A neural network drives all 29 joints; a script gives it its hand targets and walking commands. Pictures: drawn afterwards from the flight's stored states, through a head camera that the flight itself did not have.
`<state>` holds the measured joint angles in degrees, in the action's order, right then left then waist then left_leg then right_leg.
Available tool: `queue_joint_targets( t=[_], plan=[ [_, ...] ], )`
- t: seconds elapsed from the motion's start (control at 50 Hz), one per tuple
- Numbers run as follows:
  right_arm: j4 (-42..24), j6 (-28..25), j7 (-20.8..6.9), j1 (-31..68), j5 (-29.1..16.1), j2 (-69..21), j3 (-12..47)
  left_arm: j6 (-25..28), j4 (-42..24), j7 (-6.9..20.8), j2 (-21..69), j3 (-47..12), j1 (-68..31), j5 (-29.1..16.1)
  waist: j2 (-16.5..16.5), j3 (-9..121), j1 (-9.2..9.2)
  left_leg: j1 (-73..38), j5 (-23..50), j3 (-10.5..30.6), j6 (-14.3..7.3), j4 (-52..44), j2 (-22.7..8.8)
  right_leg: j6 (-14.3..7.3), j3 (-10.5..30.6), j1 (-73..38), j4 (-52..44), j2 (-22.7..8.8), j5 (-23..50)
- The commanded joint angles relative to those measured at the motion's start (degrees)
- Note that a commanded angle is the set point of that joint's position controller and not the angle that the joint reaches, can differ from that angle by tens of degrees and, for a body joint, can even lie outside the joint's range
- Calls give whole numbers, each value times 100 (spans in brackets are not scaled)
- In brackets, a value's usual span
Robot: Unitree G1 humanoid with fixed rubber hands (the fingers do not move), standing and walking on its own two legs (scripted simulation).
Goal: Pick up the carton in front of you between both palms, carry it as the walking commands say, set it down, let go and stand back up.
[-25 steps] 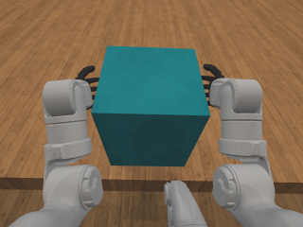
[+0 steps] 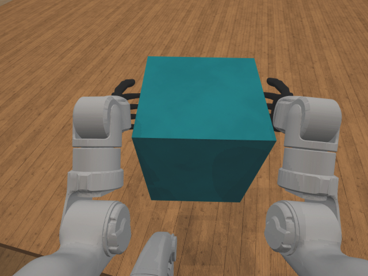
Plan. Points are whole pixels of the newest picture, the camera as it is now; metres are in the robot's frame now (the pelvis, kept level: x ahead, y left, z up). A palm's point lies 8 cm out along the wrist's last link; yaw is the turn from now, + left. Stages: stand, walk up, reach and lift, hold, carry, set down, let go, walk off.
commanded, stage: carry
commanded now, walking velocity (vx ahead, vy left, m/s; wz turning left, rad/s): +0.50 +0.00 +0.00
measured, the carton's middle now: (197, 135) +0.40 +0.02 +0.11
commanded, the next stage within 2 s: none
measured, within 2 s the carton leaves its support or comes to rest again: neither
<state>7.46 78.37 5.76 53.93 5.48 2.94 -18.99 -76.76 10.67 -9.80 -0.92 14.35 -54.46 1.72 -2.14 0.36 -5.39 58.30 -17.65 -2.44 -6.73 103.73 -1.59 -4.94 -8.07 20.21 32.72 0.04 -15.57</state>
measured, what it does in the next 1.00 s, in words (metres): climbs: left foot 0.17 m higher, then right foot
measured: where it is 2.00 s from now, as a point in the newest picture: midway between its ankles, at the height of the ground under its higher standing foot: (202, 122)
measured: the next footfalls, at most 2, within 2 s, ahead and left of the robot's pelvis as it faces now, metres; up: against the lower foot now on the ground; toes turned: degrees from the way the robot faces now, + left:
left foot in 0.28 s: +0.42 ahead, +0.13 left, +0.17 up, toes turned +4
right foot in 0.86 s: +0.71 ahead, -0.06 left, +0.17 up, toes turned -6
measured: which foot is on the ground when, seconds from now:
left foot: up 0.00-0.26, down 0.28-0.88, up 0.90-1.00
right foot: down 0.00-0.30, up 0.32-0.84, down 0.86-1.00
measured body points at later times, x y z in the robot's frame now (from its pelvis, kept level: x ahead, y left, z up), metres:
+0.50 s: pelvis +0.30 +0.07 +0.13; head +0.35 +0.05 +0.57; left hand +0.71 +0.17 +0.25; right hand +0.67 -0.13 +0.25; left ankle +0.38 +0.12 -0.56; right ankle +0.24 -0.04 -0.41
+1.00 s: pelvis +0.60 +0.01 +0.16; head +0.59 +0.00 +0.61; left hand +0.97 +0.16 +0.32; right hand +0.98 -0.14 +0.32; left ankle +0.50 +0.12 -0.47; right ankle +0.67 -0.06 -0.56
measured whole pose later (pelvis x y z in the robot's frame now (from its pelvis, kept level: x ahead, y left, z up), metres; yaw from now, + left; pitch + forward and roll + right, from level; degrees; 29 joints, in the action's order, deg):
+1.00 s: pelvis +0.60 +0.01 +0.16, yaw +0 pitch +4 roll +1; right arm 20.8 77.5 6.7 52.1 3.9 3.4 -15.5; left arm -77.9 20.7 -7.0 -1.7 14.8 -51.8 4.4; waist -0.6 5.7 -1.3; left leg 26.9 -21.3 -1.4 -2.1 69.8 -0.1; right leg -5.7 -8.1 25.7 31.1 0.6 -9.5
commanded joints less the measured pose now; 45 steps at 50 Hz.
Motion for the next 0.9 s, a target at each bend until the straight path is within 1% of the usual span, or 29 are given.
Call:
queue_joint_targets(
  t=[0.0, 0.04, 0.06, 0.08, 0.1, 0.12, 0.16, 0.18, 0.2, 0.22, 0.24, 0.26, 0.28, 0.3, 0.32, 0.34, 0.36, 0.4, 0.42, 0.48, 0.54, 0.62, 0.74, 0.78, 0.8, 0.82, 0.84, 0.86, 0.88],
  plan=[
    [289, 59, -861, 3900, -2245, -5879, 3273, -112, -386, 1636, 5846, -2680, -4262, -2423, 886, 2490, -273, 3439, -1102, 129, -116, 2435, -195, -1314, 2925, -4439, -1167, -2083, 1065],
    [479, 117, -868, 4146, -2312, -5873, 3266, -169, -288, 1683, 5632, -2508, -4460, -2387, 598, 1808, -211, 3837, -1178, 76, -100, 2545, -260, -953, 2493, -3920, -1449, -1968, 204],
    [547, 131, -857, 4265, -2341, -5851, 3235, -198, -279, 1714, 5558, -2452, -4570, -2407, 424, 1450, -31, 3444, -949, -203, -22, 1613, -367, -648, 1988, -3177, -1724, -1594, -582],
    [631, 154, -840, 4388, -2396, -5870, 3172, -218, -257, 1735, 5486, -2399, -4642, -2410, 666, 1232, 218, 2824, -555, -254, 14, 1055, -488, -508, 1685, -2312, -1955, -1343, -772],
    [700, 170, -800, 4446, -2456, -5871, 3123, -264, -198, 1757, 5405, -2305, -4673, -2413, 836, 1158, 314, 2083, -230, -693, 146, 272, -390, -595, 1211, -1600, -2407, -1124, -666],
    [693, 198, -769, 4523, -2551, -5933, 3124, -289, -93, 1741, 5320, -2197, -4654, -2384, 1476, 1167, 378, 1280, -415, -740, 114, -258, -475, -798, 1249, -1176, -3097, -1158, 20],
    [747, 229, -717, 4724, -2713, -6173, 3066, -368, 186, 1707, 5225, -1901, -4545, -2190, 1737, 1514, 450, 396, -262, -1149, -35, -1116, -355, -805, 329, -1546, -3152, -1027, 2509],
    [871, 226, -705, 4695, -2768, -6280, 3007, -390, 402, 1691, 5208, -1771, -4379, -2101, 1561, 1681, 506, -242, -193, -1323, -193, -1927, -215, -705, -100, -1728, -2889, -930, 4142],
    [1054, 204, -710, 4562, -2790, -6392, 2929, -390, 595, 1671, 5215, -1670, -4253, -2008, 1466, 1982, 638, -1170, 45, -1528, -328, -2892, 79, -675, -223, -1763, -2509, -995, 6535],
    [1161, 162, -732, 4548, -2843, -6567, 2888, -371, 683, 1656, 5245, -1624, -4270, -1908, 1682, 2354, 878, -1869, 151, -1687, -379, -3480, 409, -612, -201, -2092, -1882, -1197, 8404],
    [1199, 96, -769, 4516, -2882, -6761, 2858, -342, 685, 1651, 5352, -1615, -4296, -1794, 1935, 2814, 1217, -2538, 42, -1655, -353, -3998, 659, -445, -208, -2541, -950, -1317, 9449],
    [1031, 8, -828, 4669, -2942, -6954, 2900, -285, 640, 1668, 5416, -1638, -4352, -1720, 2016, 3313, 1633, -3554, -160, -1247, -234, -5223, 806, -236, -261, -2722, 636, -1303, 9395],
    [807, -91, -894, 4830, -2986, -7084, 2930, -202, 628, 1670, 5478, -1633, -4344, -1690, 1668, 3791, 1563, -4496, -1189, 338, -351, -5915, 632, -161, -33, -1764, 2065, -916, 7837],
    [422, -232, -982, 5114, -3118, -7088, 3069, -83, 468, 1660, 5684, -1616, -4373, -1596, -768, 4259, 1304, -5870, -712, 4166, -1317, -7338, -1116, 209, 430, 335, 4504, 116, 2741],
    [469, -257, -1059, 5124, -3328, -7437, 3109, -32, 383, 1613, 5492, -1565, -4300, -1484, -1334, 4634, 1231, -6026, -53, 5224, -1595, -8008, -1245, 178, 1638, 827, 6651, 573, 974],
    [106, -331, -1132, 5348, -3473, -7438, 3243, 35, 186, 1546, 5614, -1611, -4367, -1428, -846, 4425, 1022, -5981, 24, 4480, -1465, -7519, -1157, 82, 1977, 1388, 7479, 463, 759],
    [-177, -405, -1198, 5568, -3580, -7580, 3402, 84, -54, 1503, 5637, -1654, -4371, -1462, -294, 4028, 904, -5825, 539, 3915, -1250, -7184, -1129, 17, 1849, 1927, 7598, 336, 485],
    [-547, -489, -1228, 5595, -3655, -7713, 3598, 123, -502, 1430, 5703, -1904, -4598, -1547, -84, 3481, 835, -5690, 837, 3004, -938, -7141, -1065, -134, 1645, 2667, 7235, 59, 73],
    [-631, -505, -1216, 5470, -3622, -7693, 3631, 134, -668, 1405, 5757, -2064, -4589, -1596, 10, 3399, 863, -5793, 632, 2698, -832, -7184, -1112, -176, 1547, 2831, 7018, -21, 15],
    [-713, -495, -1132, 4784, -3330, -7433, 3729, 157, -893, 1375, 5870, -2540, -4140, -1690, 396, 3337, 919, -6234, 1212, 2417, -907, -7395, -1355, -70, 1380, 3141, 5860, -189, -987],
    [-564, -420, -1100, 4155, -2988, -7027, 3707, 151, -831, 1390, 5967, -2906, -3831, -1826, -27, 3256, 963, -6537, 2214, 1695, -887, -7565, -1256, 4, 880, 3487, 4527, -393, -76],
    [-372, -277, -1157, 3801, -2711, -6494, 3605, 78, -865, 1379, 5897, -3245, -4073, -2074, -531, 2889, 1059, -6491, 2726, 850, -755, -7918, -955, 131, 474, 3268, 2826, -424, 864],
    [368, -90, -1242, 3707, -2539, -5909, 3187, -124, -68, 1369, 5785, -3017, -3981, -2134, -729, 2211, 1036, -6345, 3303, 320, -334, -8052, -748, 152, -35, 2145, 520, -92, 1433],
    [576, -68, -1231, 3786, -2530, -5844, 3037, -157, 242, 1402, 5790, -2790, -4026, -2159, -781, 2112, 934, -6311, 4407, 154, -97, -7774, -788, 98, -215, 1471, -86, 111, 1396],
    [678, -65, -1219, 3815, -2545, -5822, 2955, -159, 412, 1414, 5775, -2663, -4007, -2151, -831, 2217, 796, -6285, 4917, 55, 63, -7378, -780, 79, -283, 870, -406, 227, 1403],
    [779, -64, -1208, 3861, -2569, -5830, 2885, -147, 601, 1424, 5773, -2518, -3893, -2126, -670, 2445, 550, -5984, 4863, -233, 246, -6655, -670, 64, -380, -144, -818, 286, 1627],
    [898, -70, -1203, 3918, -2564, -5855, 2815, -128, 742, 1437, 5769, -2348, -3804, -2104, -300, 2778, 315, -5128, 3669, -326, 383, -5665, -575, 29, 121, -1459, -744, -130, 1508],
    [1012, -75, -1215, 3942, -2551, -5946, 2765, -100, 817, 1437, 5685, -2106, -3699, -2035, 640, 3149, 292, -4072, 1613, -340, 459, -4567, -253, -145, 1830, -2553, -224, -1426, 2403],
    [1062, -88, -1198, 4141, -2568, -6100, 2682, -53, 819, 1434, 5523, -2070, -3949, -2015, 2164, 3459, 289, -2163, -945, -95, 616, -3065, 567, -1083, 4028, -3681, -876, -2269, 1876]
  ],
)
